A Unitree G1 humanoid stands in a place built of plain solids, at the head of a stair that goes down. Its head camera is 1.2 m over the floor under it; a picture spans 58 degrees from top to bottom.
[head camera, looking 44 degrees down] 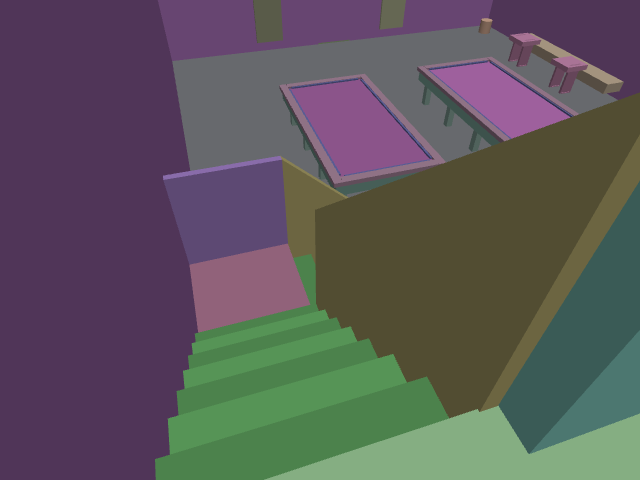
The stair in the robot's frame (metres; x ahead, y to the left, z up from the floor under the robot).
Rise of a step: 0.21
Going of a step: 0.23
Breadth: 0.93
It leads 17 degrees to the left of straight ahead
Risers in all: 8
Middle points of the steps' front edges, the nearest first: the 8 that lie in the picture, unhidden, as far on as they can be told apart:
0.41 0.00 0.00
0.63 0.06 -0.21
0.85 0.13 -0.43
1.07 0.20 -0.64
1.29 0.27 -0.86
1.51 0.34 -1.07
1.73 0.41 -1.29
1.95 0.48 -1.50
